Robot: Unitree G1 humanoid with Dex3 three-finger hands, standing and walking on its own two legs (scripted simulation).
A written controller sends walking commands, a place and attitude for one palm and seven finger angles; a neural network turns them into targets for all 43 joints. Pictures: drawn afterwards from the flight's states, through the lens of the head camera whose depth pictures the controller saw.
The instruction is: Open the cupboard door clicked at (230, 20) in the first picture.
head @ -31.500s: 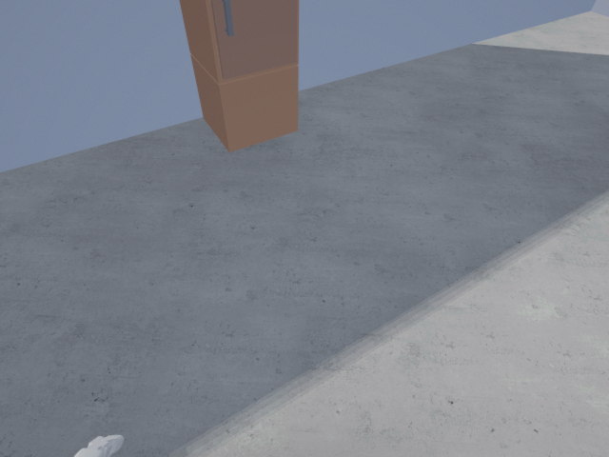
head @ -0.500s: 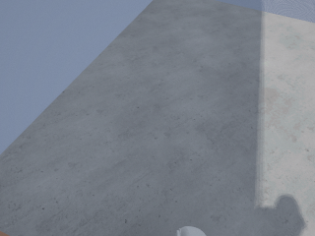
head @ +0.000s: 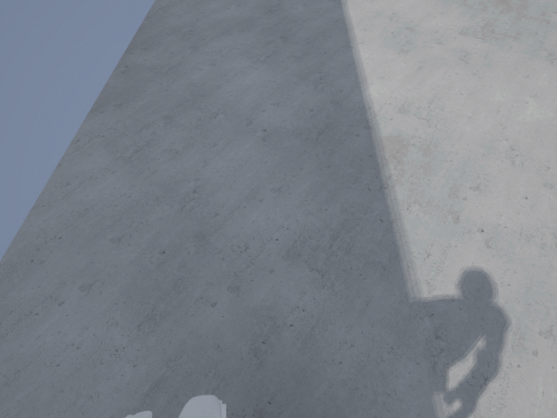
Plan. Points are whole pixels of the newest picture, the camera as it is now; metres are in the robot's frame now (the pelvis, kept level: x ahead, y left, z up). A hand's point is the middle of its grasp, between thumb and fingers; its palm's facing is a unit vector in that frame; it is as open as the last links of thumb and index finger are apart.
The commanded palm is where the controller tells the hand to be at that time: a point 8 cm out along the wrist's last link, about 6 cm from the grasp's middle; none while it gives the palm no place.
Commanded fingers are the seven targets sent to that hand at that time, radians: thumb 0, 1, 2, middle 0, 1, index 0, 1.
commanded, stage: walk to a spot facing it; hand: left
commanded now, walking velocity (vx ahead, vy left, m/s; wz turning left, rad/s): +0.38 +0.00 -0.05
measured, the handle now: out of the picture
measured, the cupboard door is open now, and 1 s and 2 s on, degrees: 44 44 44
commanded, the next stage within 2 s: turn to face it in 0.22 s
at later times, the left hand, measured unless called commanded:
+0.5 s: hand (177, 413) +0.16 +0.18 -0.19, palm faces +0.09 -0.98 -0.16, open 7.4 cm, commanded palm none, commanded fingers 0.00 0.90 0.90 -0.20 -0.30 -0.20 -0.30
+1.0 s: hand (200, 265) +0.41 +0.17 -0.14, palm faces +0.26 -0.92 -0.28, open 7.4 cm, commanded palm none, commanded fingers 0.00 0.90 0.90 -0.20 -0.30 -0.20 -0.30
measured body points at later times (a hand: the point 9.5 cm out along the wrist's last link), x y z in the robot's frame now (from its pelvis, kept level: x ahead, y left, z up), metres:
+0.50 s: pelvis +0.24 +0.03 -0.01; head +0.27 +0.04 +0.44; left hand +0.15 +0.23 -0.17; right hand +0.34 -0.20 -0.15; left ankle +0.29 +0.10 -0.74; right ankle +0.10 -0.06 -0.64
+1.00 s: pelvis +0.33 -0.05 +0.00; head +0.38 -0.07 +0.45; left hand +0.39 +0.22 -0.12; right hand +0.42 -0.30 -0.16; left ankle +0.26 +0.07 -0.65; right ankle +0.35 -0.14 -0.74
